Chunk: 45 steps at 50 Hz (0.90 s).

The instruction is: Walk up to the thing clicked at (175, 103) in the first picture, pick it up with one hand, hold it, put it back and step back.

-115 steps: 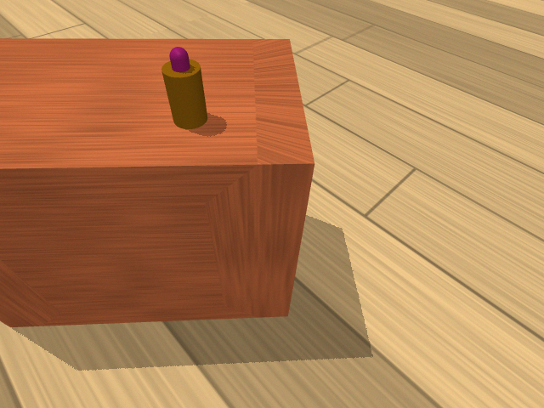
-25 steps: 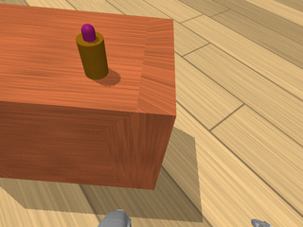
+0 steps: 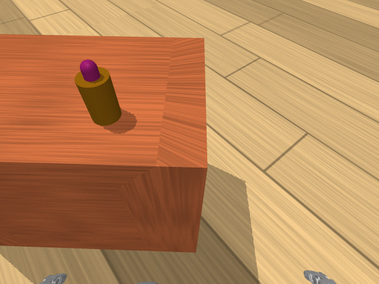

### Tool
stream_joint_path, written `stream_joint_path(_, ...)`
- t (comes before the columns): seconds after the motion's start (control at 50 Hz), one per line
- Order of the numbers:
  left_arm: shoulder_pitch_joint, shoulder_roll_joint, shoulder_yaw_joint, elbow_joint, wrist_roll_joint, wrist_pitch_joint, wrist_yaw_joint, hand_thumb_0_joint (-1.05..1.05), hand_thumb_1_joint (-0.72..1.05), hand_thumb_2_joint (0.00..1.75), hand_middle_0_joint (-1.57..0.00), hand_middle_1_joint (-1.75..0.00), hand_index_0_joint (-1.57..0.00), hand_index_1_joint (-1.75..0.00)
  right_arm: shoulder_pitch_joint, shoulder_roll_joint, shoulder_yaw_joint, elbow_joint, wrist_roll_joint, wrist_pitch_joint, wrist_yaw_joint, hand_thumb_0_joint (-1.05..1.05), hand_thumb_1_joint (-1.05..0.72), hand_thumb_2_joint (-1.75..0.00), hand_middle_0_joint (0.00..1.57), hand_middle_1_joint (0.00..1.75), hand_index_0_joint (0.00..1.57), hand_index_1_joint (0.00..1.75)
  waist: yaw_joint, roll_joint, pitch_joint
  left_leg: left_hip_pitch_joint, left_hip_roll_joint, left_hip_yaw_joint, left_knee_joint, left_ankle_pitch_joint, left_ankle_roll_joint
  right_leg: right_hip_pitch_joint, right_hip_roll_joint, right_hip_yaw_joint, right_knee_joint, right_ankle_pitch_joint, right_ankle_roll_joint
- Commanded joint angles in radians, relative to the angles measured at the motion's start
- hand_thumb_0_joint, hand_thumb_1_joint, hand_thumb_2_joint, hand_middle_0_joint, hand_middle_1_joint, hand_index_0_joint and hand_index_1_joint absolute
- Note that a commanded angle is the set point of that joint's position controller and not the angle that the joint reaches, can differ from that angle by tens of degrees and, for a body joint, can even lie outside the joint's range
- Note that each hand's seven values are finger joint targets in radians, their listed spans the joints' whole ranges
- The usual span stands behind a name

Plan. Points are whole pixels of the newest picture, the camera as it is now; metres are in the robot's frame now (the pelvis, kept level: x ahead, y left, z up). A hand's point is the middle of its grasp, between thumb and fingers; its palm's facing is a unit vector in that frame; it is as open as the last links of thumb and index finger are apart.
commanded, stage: walk up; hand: left
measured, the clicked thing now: (97, 91) +0.50 +0.23 +0.11
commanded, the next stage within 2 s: stand in 0.88 s
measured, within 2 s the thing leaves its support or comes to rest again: neither
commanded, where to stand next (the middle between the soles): +0.04 +0.02 m, yaw +0 degrees
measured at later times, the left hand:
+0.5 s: hand out of the picture +0.08 +0.26 -0.15, palm faces -0.01 -0.94 -0.33, open 7.4 cm
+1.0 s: hand out of the picture +0.06 +0.26 -0.15, palm faces -0.01 -0.94 -0.33, open 7.4 cm
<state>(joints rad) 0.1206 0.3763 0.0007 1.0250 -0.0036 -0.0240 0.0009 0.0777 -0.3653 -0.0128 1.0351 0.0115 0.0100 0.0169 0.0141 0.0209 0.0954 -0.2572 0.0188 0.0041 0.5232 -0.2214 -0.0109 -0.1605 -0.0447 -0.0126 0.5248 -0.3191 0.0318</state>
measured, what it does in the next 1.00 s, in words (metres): stands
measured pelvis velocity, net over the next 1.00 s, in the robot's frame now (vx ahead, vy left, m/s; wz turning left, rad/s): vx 0.00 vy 0.00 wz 0.01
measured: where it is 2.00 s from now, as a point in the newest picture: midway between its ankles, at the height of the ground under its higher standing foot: outside the picture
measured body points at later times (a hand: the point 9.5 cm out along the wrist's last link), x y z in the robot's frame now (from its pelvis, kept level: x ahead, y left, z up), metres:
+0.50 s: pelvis -0.01 +0.00 +0.01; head +0.01 +0.01 +0.46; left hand +0.08 +0.31 -0.12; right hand +0.08 -0.30 -0.12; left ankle +0.04 +0.13 -0.73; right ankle -0.02 -0.14 -0.73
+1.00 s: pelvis +0.00 +0.00 +0.01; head +0.01 +0.00 +0.46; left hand +0.06 +0.30 -0.12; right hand +0.10 -0.29 -0.12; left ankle +0.04 +0.13 -0.73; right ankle -0.02 -0.14 -0.73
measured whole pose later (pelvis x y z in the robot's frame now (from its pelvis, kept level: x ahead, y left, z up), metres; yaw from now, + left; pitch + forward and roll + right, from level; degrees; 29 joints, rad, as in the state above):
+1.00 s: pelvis +0.00 +0.00 +0.01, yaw +1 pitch -2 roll +0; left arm 0.13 0.35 0.00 1.13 0.01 -0.01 -0.01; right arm 0.07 -0.34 -0.01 1.14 -0.01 -0.01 0.01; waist 0.01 0.00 0.04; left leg -0.19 0.02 -0.01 0.34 -0.12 -0.01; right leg -0.08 -0.04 -0.03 0.33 -0.21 0.03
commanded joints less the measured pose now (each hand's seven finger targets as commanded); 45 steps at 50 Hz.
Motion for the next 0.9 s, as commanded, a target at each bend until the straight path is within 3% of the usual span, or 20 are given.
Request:
stream_joint_path(0.0, -0.039, 0.220, 0.052, -0.030, -0.003, -0.010, 0.019, 0.00, 0.90, 0.90, -0.20, -0.30, -0.20, -0.30, -0.059, -0.198, -0.042, -0.036, -0.003, -0.023, -0.010, 0.00, -0.90, -0.90, 0.20, 0.30, 0.20, 0.30, -0.001, -0.033, -0.159, 0.149, 0.100, -0.082, -0.091, 0.315, 0.054, 0.016, -0.093, 0.063, -0.122, 0.329, -0.060)
stream_joint_path(0.08, -0.077, 0.215, 0.049, -0.005, 0.001, -0.004, 0.014, 0.00, 0.90, 0.90, -0.20, -0.30, -0.20, -0.30, -0.076, -0.200, -0.039, -0.007, -0.007, -0.021, -0.009, 0.00, -0.90, -0.90, 0.20, 0.30, 0.20, 0.30, -0.006, -0.016, -0.127, 0.131, 0.102, -0.094, -0.153, 0.220, 0.042, 0.020, -0.091, 0.069, -0.183, 0.223, -0.060)
stream_joint_path(0.22, -0.097, 0.218, 0.054, 0.022, 0.009, -0.004, 0.008, 0.00, 0.90, 0.90, -0.20, -0.30, -0.20, -0.30, -0.078, -0.204, -0.035, 0.022, -0.010, -0.026, -0.007, 0.00, -0.90, -0.90, 0.20, 0.30, 0.20, 0.30, -0.008, -0.013, -0.143, 0.135, 0.101, -0.087, -0.188, 0.196, 0.034, 0.066, -0.092, 0.063, -0.227, 0.232, -0.057)
stream_joint_path(0.46, -0.085, 0.199, 0.057, 0.043, 0.013, -0.001, 0.002, 0.00, 0.90, 0.90, -0.20, -0.30, -0.20, -0.30, -0.066, -0.204, -0.041, 0.037, -0.017, -0.027, -0.009, 0.00, -0.90, -0.90, 0.20, 0.30, 0.20, 0.30, -0.015, 0.003, -0.120, 0.106, 0.107, -0.113, -0.239, 0.068, 0.033, 0.038, -0.083, 0.062, -0.254, 0.132, -0.055)
stream_joint_path(0.7, -0.052, 0.199, 0.056, 0.050, 0.018, -0.005, 0.004, 0.00, 0.90, 0.90, -0.20, -0.30, -0.20, -0.30, -0.064, -0.199, -0.042, 0.036, -0.015, -0.024, -0.009, 0.00, -0.90, -0.90, 0.20, 0.30, 0.20, 0.30, -0.014, -0.012, -0.118, 0.120, 0.101, -0.113, -0.228, 0.099, 0.034, 0.024, -0.084, 0.058, -0.268, 0.148, -0.048)
stream_joint_path(0.88, -0.032, 0.184, 0.045, 0.049, 0.018, -0.009, 0.005, 0.00, 0.90, 0.90, -0.20, -0.30, -0.20, -0.30, -0.049, -0.190, -0.036, 0.043, -0.021, -0.036, -0.015, 0.00, -0.90, -0.90, 0.20, 0.30, 0.20, 0.30, -0.018, -0.032, -0.154, 0.175, 0.114, -0.103, -0.218, 0.199, 0.030, 0.037, -0.098, 0.066, -0.267, 0.177, -0.044)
